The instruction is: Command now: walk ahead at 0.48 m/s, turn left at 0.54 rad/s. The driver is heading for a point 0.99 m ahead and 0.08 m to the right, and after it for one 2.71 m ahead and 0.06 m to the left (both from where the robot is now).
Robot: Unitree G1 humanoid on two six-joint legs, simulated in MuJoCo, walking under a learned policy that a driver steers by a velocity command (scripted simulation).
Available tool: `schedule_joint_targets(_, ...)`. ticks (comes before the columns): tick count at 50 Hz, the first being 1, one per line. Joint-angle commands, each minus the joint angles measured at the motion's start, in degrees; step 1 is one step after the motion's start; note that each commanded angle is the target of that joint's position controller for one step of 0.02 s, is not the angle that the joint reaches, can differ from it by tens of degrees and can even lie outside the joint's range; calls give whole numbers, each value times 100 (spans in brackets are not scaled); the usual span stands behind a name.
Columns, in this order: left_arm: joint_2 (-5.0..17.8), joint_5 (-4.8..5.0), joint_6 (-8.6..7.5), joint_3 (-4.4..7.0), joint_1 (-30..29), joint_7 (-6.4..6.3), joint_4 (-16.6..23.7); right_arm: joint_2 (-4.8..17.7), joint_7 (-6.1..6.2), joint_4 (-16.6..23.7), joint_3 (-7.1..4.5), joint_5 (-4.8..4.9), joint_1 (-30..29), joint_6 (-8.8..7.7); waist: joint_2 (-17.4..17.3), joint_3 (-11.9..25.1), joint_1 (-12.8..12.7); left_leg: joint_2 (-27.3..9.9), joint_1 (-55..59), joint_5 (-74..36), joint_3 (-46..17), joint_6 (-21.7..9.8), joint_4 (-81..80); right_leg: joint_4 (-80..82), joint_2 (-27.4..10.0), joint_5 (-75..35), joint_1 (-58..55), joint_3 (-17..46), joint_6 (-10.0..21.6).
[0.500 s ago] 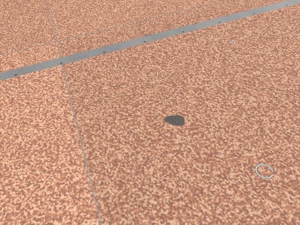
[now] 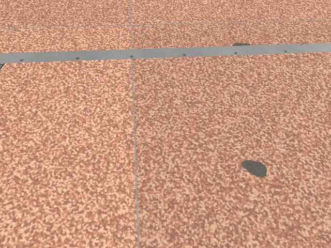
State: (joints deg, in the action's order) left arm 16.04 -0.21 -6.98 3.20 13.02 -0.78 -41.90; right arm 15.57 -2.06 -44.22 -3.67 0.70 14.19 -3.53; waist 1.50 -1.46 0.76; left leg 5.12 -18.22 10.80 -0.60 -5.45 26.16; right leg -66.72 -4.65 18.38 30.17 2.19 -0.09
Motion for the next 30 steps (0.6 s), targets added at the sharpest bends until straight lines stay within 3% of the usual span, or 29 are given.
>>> schedule_joint_targets(1, 554, -74, 17, 179, 53, -20, 478, 783, 93, 473, -191, -4, -68, -111, -415, 429, -179, -1456, 816, -1540, -1781, -1162, -1375, 489, -209, -460, 786, 158, -109)
schedule_joint_targets(4, 380, -106, 53, 105, -580, -21, 690, 905, 201, 392, -228, 49, 196, -103, -414, 191, -24, -1189, 590, -1923, -1383, -974, -1383, 1692, -10, -1418, 843, 41, -273)
schedule_joint_targets(7, 206, -42, -1, 23, -1204, 69, 808, 880, 266, 306, -219, 84, 463, -48, -604, 145, 233, -976, 537, -1538, -1208, -717, -1260, 3032, 284, -2379, 421, -54, -266)
schedule_joint_targets(11, 316, 27, -109, 34, -1731, 229, 930, 827, 290, 118, -186, 84, 904, -17, -655, 46, 477, -1320, 1145, -1253, -1595, -670, -1013, 3732, 381, -2603, 286, -18, -81)
schedule_joint_targets(14, 498, 31, -147, 104, -1583, 264, 943, 905, 316, 82, -220, 39, 903, 43, -778, 53, 320, -1594, 1817, -1984, -1865, -561, -591, 3945, 415, -1838, 192, -29, 192)
schedule_joint_targets(15, 598, 27, -158, 157, -1275, 245, 883, 934, 314, 111, -231, 31, 811, 62, -836, 200, 134, -1524, 1897, -2863, -1809, -490, -242, 4044, 534, -1598, -253, -163, 322)
schedule_joint_targets(16, 754, 9, -169, 245, -632, 213, 726, 875, 297, 159, -202, 15, 692, 74, -786, 628, -215, -1258, 1801, -3683, -1593, -369, 485, 4176, 570, -1785, -1222, -265, 525)
schedule_joint_targets(17, 989, -73, -165, 311, 328, 175, 606, 711, 275, 318, -114, -51, 530, 66, -563, 1456, -670, -971, 1007, -3104, -1403, -197, 1815, 3857, -133, -2033, -2874, 415, 933)
schedule_joint_targets(18, 1428, -128, -114, 447, 1136, 165, 401, 261, 254, 288, 25, 12, 1390, -9, 913, 2392, -559, -49, -1146, -501, -867, 279, 4118, 3944, -1441, -1302, -5241, 2751, 1928)
schedule_joint_targets(19, 1027, 33, -81, 357, 1343, 218, 235, 409, 224, 233, 54, 80, 1487, -74, 1455, 2435, -582, 56, -2144, 2166, -1084, 324, 4871, 4714, -1852, -226, -5430, 4189, 2064)
schedule_joint_targets(20, 691, 112, -45, 253, 931, 189, 294, 852, 201, 334, -59, 158, 838, -96, 772, 1388, -644, -316, -2608, 1814, -1096, 300, 5204, 4876, -1664, 414, -4624, 3551, 1767)
schedule_joint_targets(21, 576, 71, 13, 193, 521, 169, 359, 859, 194, 483, -46, 120, 311, -107, 205, 780, -534, -606, -2567, 1309, -812, 286, 5009, 5025, -1427, 193, -3729, 2818, 1558)
schedule_joint_targets(22, 478, 33, 39, 140, 261, 185, 347, 770, 182, 570, -47, 14, 16, -118, -39, 288, -368, -805, -2465, 1010, -640, 304, 4575, 5247, -1170, -329, -2949, 2328, 1483)
schedule_joint_targets(23, 398, -15, 26, 98, 123, 195, 355, 705, 178, 565, -71, -36, 45, -103, 46, 171, -189, -993, -2185, 793, -608, 323, 4237, 5405, -973, -757, -2504, 1981, 1403)
schedule_joint_targets(25, 415, 1, -6, 99, 77, 222, 291, 467, 168, 488, -27, -10, 301, -48, 276, 195, -23, -1084, -1830, 641, -454, 400, 3853, 5633, -764, -1313, -2092, 1517, 1427)
schedule_joint_targets(28, 673, 57, -20, 163, 216, 194, 136, 318, 197, 640, 40, -89, -110, -46, 213, 89, -70, -1180, -1940, 78, -286, 558, 2942, 5841, -688, -2040, -1914, 1029, 1502)
schedule_joint_targets(30, 745, 106, 41, 182, 352, 154, 45, 223, 188, 751, 83, -112, -540, -104, 146, 46, -192, -1104, -1788, -615, -222, 616, 2049, 5839, -504, -2163, -1880, 762, 1391)
